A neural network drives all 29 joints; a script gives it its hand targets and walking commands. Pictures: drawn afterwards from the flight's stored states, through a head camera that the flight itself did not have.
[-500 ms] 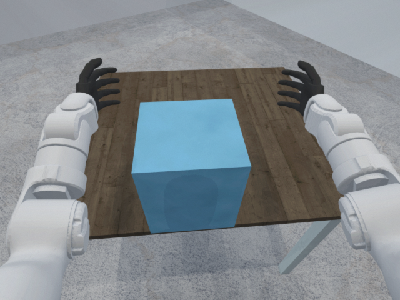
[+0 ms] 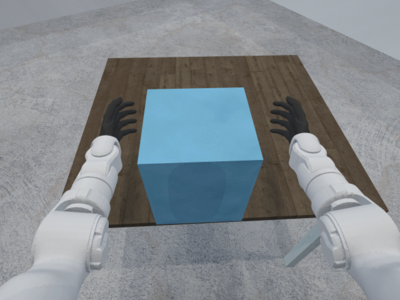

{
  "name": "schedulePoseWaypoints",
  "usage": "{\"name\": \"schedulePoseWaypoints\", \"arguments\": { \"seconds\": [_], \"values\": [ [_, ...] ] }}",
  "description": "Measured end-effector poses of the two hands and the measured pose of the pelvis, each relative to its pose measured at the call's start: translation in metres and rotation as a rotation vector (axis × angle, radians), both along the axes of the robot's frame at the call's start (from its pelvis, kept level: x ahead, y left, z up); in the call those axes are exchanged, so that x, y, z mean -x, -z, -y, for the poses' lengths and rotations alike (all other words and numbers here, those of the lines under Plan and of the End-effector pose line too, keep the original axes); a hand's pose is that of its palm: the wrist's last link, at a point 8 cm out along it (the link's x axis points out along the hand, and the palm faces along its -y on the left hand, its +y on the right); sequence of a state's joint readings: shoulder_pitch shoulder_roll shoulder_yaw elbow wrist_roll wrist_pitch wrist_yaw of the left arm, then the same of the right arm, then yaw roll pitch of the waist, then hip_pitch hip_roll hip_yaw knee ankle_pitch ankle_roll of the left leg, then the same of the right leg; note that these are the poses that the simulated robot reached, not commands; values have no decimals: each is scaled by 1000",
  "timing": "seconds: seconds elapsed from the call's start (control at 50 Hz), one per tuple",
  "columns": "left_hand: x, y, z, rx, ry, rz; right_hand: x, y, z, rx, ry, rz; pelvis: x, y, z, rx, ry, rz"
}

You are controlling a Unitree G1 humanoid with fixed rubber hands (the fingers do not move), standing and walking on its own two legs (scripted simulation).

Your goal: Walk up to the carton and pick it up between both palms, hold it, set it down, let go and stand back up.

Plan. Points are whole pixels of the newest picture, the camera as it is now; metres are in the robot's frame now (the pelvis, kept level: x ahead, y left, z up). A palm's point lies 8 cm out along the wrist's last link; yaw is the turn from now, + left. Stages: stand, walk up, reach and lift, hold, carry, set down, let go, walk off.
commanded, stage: reach and lift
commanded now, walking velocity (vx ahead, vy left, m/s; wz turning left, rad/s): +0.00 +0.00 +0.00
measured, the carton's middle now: (197, 159) +0.42 +0.05 +0.02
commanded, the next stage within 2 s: none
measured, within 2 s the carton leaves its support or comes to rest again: neither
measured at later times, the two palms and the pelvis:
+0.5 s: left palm (128, 138) +0.43 +0.20 +0.07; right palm (278, 136) +0.45 -0.13 +0.07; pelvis +0.01 +0.00 -0.01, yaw -1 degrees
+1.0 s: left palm (130, 147) +0.41 +0.19 +0.07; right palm (272, 149) +0.42 -0.11 +0.07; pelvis +0.01 +0.01 +0.01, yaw -1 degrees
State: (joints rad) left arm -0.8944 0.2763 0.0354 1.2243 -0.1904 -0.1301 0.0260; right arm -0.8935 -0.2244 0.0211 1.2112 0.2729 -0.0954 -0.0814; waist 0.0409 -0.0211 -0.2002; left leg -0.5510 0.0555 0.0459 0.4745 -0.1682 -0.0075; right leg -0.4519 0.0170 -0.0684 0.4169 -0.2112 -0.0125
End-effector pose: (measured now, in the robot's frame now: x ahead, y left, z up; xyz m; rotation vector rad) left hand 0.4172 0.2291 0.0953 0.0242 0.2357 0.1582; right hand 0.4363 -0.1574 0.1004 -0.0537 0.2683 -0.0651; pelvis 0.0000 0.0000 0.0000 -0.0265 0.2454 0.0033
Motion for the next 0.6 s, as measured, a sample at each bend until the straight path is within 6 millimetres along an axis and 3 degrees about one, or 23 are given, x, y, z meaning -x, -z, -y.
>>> {"name": "schedulePoseWaypoints", "arguments": {
  "seconds": [0.14, 0.2, 0.34, 0.6],
  "values": [
    [-2, 20, 2, 11, -6, -20, -2, 14, 7, 7, 6, -16, 0, 5, 0, -1, 11, -25],
    [-4, 28, -3, 16, -22, -25, -7, 19, 1, -2, -12, -9, 0, 7, 1, -5, 13, -53],
    [-11, 25, -5, -9, -13, 19, -20, 22, -20, -25, -45, 27, -4, 9, -1, 5, 11, -101],
    [-19, 28, 38, 44, 42, 53, -10, 29, -42, -35, -22, 53, -8, 2, -3, -4, 14, -43]
  ]
}}
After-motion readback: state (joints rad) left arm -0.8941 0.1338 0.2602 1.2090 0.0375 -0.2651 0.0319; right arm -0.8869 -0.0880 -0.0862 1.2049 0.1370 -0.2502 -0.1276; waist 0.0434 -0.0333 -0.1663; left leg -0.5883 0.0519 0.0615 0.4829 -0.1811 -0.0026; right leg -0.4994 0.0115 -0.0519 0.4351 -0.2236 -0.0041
